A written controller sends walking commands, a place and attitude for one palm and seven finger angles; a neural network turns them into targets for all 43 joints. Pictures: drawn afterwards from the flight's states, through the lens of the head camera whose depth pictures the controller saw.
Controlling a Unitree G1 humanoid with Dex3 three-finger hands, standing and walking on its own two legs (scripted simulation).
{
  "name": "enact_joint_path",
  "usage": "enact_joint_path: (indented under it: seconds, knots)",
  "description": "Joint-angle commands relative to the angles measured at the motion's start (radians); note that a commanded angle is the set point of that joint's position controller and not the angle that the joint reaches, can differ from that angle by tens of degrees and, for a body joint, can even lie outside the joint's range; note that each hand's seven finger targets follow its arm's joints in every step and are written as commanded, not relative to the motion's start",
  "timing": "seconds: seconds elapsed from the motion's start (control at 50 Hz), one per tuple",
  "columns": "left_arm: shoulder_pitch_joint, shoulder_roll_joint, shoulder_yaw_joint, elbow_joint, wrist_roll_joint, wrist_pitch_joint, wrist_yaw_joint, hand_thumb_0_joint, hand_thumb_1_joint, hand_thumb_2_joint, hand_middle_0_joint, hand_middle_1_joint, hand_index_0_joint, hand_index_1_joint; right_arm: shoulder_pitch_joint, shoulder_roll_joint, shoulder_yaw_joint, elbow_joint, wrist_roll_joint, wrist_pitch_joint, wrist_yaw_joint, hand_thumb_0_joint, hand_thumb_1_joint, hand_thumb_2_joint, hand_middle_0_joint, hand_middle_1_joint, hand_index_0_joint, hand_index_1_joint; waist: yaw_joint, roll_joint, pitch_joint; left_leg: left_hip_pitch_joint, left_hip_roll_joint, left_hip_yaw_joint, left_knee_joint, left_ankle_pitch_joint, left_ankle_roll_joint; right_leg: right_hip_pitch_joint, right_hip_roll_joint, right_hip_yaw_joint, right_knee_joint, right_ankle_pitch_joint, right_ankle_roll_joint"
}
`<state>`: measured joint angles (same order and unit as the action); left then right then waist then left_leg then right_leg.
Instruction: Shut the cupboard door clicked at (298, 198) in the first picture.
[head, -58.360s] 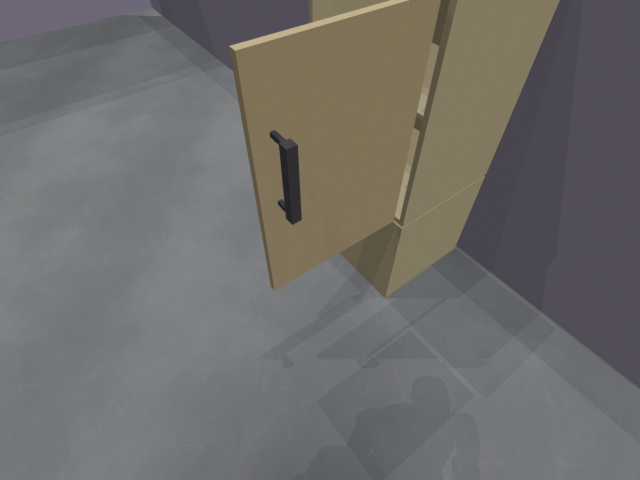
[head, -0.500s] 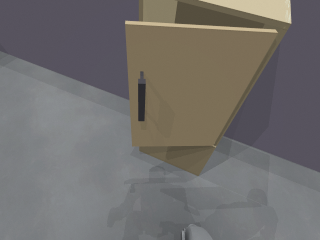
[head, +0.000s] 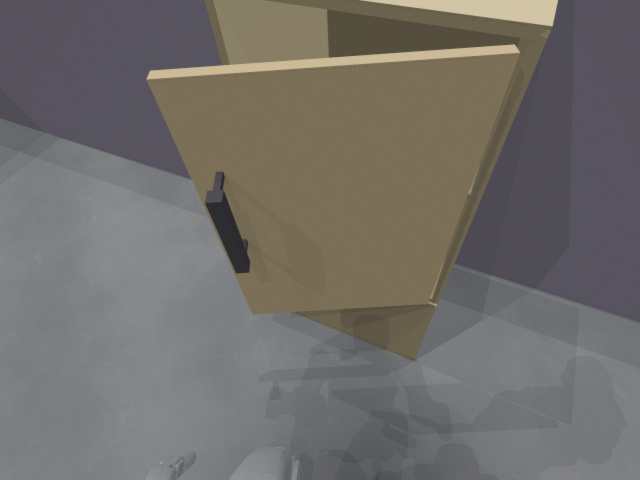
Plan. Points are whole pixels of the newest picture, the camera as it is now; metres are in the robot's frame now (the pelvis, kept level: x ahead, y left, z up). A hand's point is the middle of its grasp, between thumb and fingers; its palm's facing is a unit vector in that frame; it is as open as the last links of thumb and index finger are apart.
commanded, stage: come to a stop and stand still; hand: left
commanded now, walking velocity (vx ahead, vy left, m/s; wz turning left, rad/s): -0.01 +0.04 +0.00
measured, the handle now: (231, 225) +0.46 +0.17 +0.01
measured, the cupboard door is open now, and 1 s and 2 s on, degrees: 27 27 27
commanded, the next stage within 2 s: look again from close up in 0.98 s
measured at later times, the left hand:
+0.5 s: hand out of the picture -0.05 +0.25 -0.18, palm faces +0.05 -0.98 -0.21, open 7.4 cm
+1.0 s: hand out of the picture -0.08 +0.22 -0.18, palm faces +0.01 -0.99 -0.15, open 7.3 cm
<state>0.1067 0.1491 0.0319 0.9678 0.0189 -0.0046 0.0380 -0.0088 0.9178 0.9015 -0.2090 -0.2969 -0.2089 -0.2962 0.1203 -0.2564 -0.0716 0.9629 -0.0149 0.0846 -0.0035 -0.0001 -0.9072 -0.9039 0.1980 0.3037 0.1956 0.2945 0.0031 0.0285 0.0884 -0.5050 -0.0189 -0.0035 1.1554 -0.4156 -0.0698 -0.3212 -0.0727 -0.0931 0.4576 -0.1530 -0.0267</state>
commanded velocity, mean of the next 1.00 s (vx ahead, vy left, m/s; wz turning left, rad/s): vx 0.00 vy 0.00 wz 0.00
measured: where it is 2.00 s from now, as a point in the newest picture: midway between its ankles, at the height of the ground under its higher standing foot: outside the picture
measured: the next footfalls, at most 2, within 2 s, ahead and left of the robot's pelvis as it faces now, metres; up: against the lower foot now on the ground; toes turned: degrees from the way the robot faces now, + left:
left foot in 0.20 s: -0.01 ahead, +0.17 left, +0.00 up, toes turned +1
right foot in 0.46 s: -0.04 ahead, -0.05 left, +0.00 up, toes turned +0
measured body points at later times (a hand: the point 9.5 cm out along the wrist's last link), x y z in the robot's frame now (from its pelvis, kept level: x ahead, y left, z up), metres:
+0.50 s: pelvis -0.05 +0.06 -0.01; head -0.03 +0.06 +0.44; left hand -0.05 +0.30 -0.16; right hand +0.00 -0.17 -0.16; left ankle -0.05 +0.17 -0.74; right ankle -0.08 -0.05 -0.75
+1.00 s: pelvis -0.07 +0.06 +0.00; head -0.06 +0.08 +0.45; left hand -0.08 +0.28 -0.17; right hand -0.13 -0.15 -0.15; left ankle -0.05 +0.17 -0.74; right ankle -0.08 -0.05 -0.74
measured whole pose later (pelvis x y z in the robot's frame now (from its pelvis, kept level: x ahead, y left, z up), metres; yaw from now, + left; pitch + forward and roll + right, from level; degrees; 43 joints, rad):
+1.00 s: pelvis -0.07 +0.06 +0.00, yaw -1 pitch -1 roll +0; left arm 0.28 0.14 0.01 1.14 0.01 0.01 0.03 0.01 0.91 0.90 -0.20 -0.30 -0.20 -0.30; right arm 0.35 -0.13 0.00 1.15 -0.01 0.01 -0.03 0.00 -0.90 -0.90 0.20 0.30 0.20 0.29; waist -0.01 -0.03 0.04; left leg -0.19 -0.01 0.05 0.37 -0.16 0.02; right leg -0.17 0.01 0.02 0.40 -0.21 0.00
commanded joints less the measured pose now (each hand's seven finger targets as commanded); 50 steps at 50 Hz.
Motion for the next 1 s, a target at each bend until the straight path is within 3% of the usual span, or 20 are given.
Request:
enact_joint_path:
  seconds: [0.0,0.08,0.14,0.16,0.18,0.2,0.22,0.24,0.28,0.32,0.38,0.42,0.44,0.46,0.48,0.52,0.6,0.7,0.82,0.98]
  knots:
    - [0.079,0.216,0.057,-0.049,0.016,0.0,0.018,0.0,0.9,0.9,-0.2,-0.3,-0.2,-0.3,0.099,-0.039,-0.009,-0.049,-0.005,-0.006,0.004,0.0,-0.9,-0.9,0.2,0.3,0.2,0.3,0.006,-0.211,-0.164,0.046,0.042,-0.045,-0.085,0.001,0.0,0.127,-0.291,0.21,-0.134,0.4,-0.163]
    - [0.088,0.247,0.064,-0.058,0.028,0.01,0.002,0.0,0.9,0.9,-0.2,-0.3,-0.2,-0.3,0.082,-0.026,0.003,-0.065,0.004,-0.033,0.008,0.0,-0.9,-0.9,0.2,0.3,0.2,0.3,0.017,-0.254,-0.155,0.161,0.034,0.011,-0.364,-0.042,0.023,0.104,-0.256,0.231,-0.142,0.195,-0.155]
    - [0.081,0.243,0.06,-0.046,0.015,0.022,-0.005,0.0,0.9,0.9,-0.2,-0.3,-0.2,-0.3,0.185,-0.028,0.011,-0.03,0.007,-0.053,0.004,0.0,-0.9,-0.9,0.2,0.3,0.2,0.3,-0.031,-0.203,-0.173,0.39,0.017,0.051,-0.722,0.172,0.034,0.011,-0.185,0.195,-0.052,0.022,-0.069]
    - [0.096,0.204,0.049,-0.05,0.004,0.029,-0.008,0.0,0.9,0.9,-0.2,-0.3,-0.2,-0.3,0.193,-0.073,0.006,-0.028,0.006,-0.063,0.002,0.0,-0.9,-0.9,0.2,0.3,0.2,0.3,-0.029,-0.064,-0.174,0.452,0.086,-0.03,-0.803,0.192,0.048,-0.061,-0.114,0.147,0.037,-0.107,-0.019]
    - [0.118,0.141,0.036,-0.057,-0.005,0.037,-0.012,0.0,0.9,0.9,-0.2,-0.3,-0.2,-0.3,0.16,-0.148,-0.005,-0.052,-0.005,-0.068,-0.003,0.0,-0.9,-0.9,0.2,0.3,0.2,0.3,-0.017,0.211,-0.133,0.362,0.278,-0.253,-0.901,0.255,0.108,-0.117,0.0,0.058,0.159,-0.265,0.041]
    - [0.081,0.141,0.032,-0.062,-0.003,0.05,-0.008,0.0,0.9,0.9,-0.2,-0.3,-0.2,-0.3,0.084,-0.177,-0.003,-0.081,-0.013,-0.058,-0.011,0.0,-0.9,-0.9,0.2,0.3,0.2,0.3,-0.016,0.239,-0.049,0.152,0.355,-0.291,-0.961,0.252,0.185,-0.062,0.035,0.082,0.273,-0.36,0.05]
    - [0.09,0.144,0.036,-0.068,0.0,0.054,-0.014,0.0,0.9,0.9,-0.2,-0.3,-0.2,-0.3,0.023,-0.16,0.009,-0.1,-0.018,-0.057,-0.017,0.0,-0.9,-0.9,0.2,0.3,0.2,0.3,0.017,0.15,0.005,0.034,0.349,-0.24,-0.973,0.168,0.22,0.007,0.018,0.105,0.341,-0.325,0.042]
    - [0.102,0.146,0.036,-0.041,0.008,0.056,-0.017,0.0,0.9,0.9,-0.2,-0.3,-0.2,-0.3,-0.002,-0.123,0.019,-0.084,-0.019,-0.07,-0.025,0.0,-0.9,-0.9,0.2,0.3,0.2,0.3,0.028,0.17,-0.006,0.095,0.28,-0.196,-0.95,0.289,0.21,-0.017,0.031,0.11,0.376,-0.292,0.043]
    - [0.134,0.152,0.033,-0.01,0.002,0.055,-0.018,0.0,0.9,0.9,-0.2,-0.3,-0.2,-0.3,0.012,-0.095,0.032,-0.071,-0.012,-0.074,-0.034,0.0,-0.9,-0.9,0.2,0.3,0.2,0.3,0.035,0.203,-0.03,0.186,0.23,-0.121,-0.882,0.473,0.196,-0.025,0.052,0.129,0.417,-0.255,0.04]
    - [0.154,0.143,0.026,0.008,-0.003,0.044,-0.019,0.0,0.9,0.9,-0.2,-0.3,-0.2,-0.3,0.03,-0.08,0.037,-0.051,-0.006,-0.079,-0.037,0.0,-0.9,-0.9,0.2,0.3,0.2,0.3,0.036,0.15,-0.053,0.258,0.225,-0.103,-0.853,0.559,0.21,-0.008,0.055,0.117,0.367,-0.261,0.04]
    - [0.167,0.119,0.01,0.026,-0.009,0.03,-0.019,0.0,0.9,0.9,-0.2,-0.3,-0.2,-0.3,0.097,-0.083,0.03,-0.009,0.001,-0.084,-0.039,0.0,-0.9,-0.9,0.2,0.3,0.2,0.3,0.02,0.121,-0.116,0.369,0.226,-0.124,-0.811,0.599,0.209,0.067,0.056,0.093,0.136,-0.201,0.046]
    - [0.221,0.127,0.007,0.062,-0.007,0.014,-0.013,0.0,0.9,0.9,-0.2,-0.3,-0.2,-0.3,0.117,-0.054,0.03,0.013,0.013,-0.087,-0.038,0.0,-0.9,-0.9,0.2,0.3,0.2,0.3,0.032,0.033,-0.126,0.343,0.174,-0.114,-0.747,0.539,0.162,0.191,0.04,0.151,-0.091,0.029,0.032]
    - [0.225,0.141,0.005,0.076,-0.004,0.004,-0.007,0.0,0.9,0.9,-0.2,-0.3,-0.2,-0.3,0.132,-0.025,0.033,0.017,0.02,-0.089,-0.035,0.0,-0.9,-0.9,0.2,0.3,0.2,0.3,0.011,-0.051,-0.116,0.299,0.127,-0.078,-0.721,0.424,0.119,0.221,-0.03,0.238,-0.12,0.135,0.004]
    - [0.2,0.154,0.001,0.08,-0.006,-0.002,-0.007,0.0,0.9,0.9,-0.2,-0.3,-0.2,-0.3,0.143,-0.006,0.039,0.023,0.022,-0.088,-0.032,0.0,-0.9,-0.9,0.2,0.3,0.2,0.3,-0.011,-0.099,-0.091,0.307,0.09,-0.041,-0.743,0.305,0.089,0.176,-0.091,0.274,-0.13,0.15,-0.027]
    - [0.173,0.162,-0.004,0.079,-0.007,-0.002,-0.009,0.0,0.9,0.9,-0.2,-0.3,-0.2,-0.3,0.158,-0.005,0.04,0.037,0.02,-0.088,-0.026,0.0,-0.9,-0.9,0.2,0.3,0.2,0.3,-0.027,-0.069,-0.075,0.357,0.078,-0.046,-0.775,0.259,0.081,0.106,-0.101,0.257,-0.135,0.069,-0.037]
    - [0.175,0.126,-0.006,0.096,-0.008,-0.01,-0.006,0.0,0.9,0.9,-0.2,-0.3,-0.2,-0.3,0.177,-0.008,0.041,0.07,0.011,-0.088,-0.028,0.0,-0.9,-0.9,0.2,0.3,0.2,0.3,-0.023,-0.176,-0.101,0.396,0.101,-0.039,-0.773,0.339,0.083,0.125,-0.042,0.228,-0.119,0.106,-0.024]
    - [0.181,0.104,-0.013,0.112,-0.011,-0.003,-0.004,0.0,0.9,0.9,-0.2,-0.3,-0.2,-0.3,0.191,-0.012,0.049,0.11,0.009,-0.091,-0.027,0.0,-0.9,-0.9,0.2,0.3,0.2,0.3,-0.015,-0.119,-0.03,0.36,0.105,-0.05,-0.837,0.256,0.084,0.101,-0.024,0.224,-0.164,-0.071,-0.009]
    - [0.201,0.092,-0.011,0.128,-0.009,0.009,-0.004,0.0,0.9,0.9,-0.2,-0.3,-0.2,-0.3,0.212,0.007,0.056,0.137,0.003,-0.085,-0.029,0.0,-0.9,-0.9,0.2,0.3,0.2,0.3,-0.005,-0.018,0.057,0.282,0.101,-0.064,-0.895,0.108,0.085,0.083,-0.007,0.219,-0.178,-0.169,-0.007]
    - [0.222,0.085,-0.009,0.133,-0.007,0.01,-0.006,0.0,0.9,0.9,-0.2,-0.3,-0.2,-0.3,0.25,0.014,0.052,0.141,0.003,-0.085,-0.032,0.0,-0.9,-0.9,0.2,0.3,0.2,0.3,0.001,-0.018,0.039,0.249,0.107,-0.076,-0.911,0.051,0.089,0.108,0.003,0.199,-0.167,-0.168,-0.004]
    - [0.238,0.065,-0.012,0.145,-0.01,0.0,-0.004,0.0,0.9,0.9,-0.2,-0.3,-0.2,-0.3,0.271,0.025,0.053,0.146,0.006,-0.098,-0.036,0.0,-0.9,-0.9,0.2,0.3,0.2,0.3,-0.003,-0.028,-0.015,0.298,0.112,-0.076,-0.891,0.153,0.09,0.117,-0.004,0.199,-0.147,-0.08,-0.005]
